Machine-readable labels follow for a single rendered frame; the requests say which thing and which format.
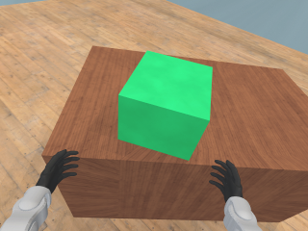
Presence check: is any right robot hand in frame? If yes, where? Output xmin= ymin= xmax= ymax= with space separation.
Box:
xmin=209 ymin=160 xmax=244 ymax=203

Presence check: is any right robot forearm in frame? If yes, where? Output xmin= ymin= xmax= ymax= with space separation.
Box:
xmin=223 ymin=196 xmax=263 ymax=231

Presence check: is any carton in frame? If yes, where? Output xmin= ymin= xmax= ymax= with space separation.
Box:
xmin=117 ymin=50 xmax=213 ymax=161

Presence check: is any left robot hand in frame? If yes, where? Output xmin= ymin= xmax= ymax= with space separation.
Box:
xmin=36 ymin=149 xmax=80 ymax=194

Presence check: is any pedestal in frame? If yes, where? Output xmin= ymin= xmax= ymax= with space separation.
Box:
xmin=41 ymin=45 xmax=308 ymax=222

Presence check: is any left robot forearm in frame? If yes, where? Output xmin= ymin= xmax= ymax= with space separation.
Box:
xmin=0 ymin=186 xmax=52 ymax=231

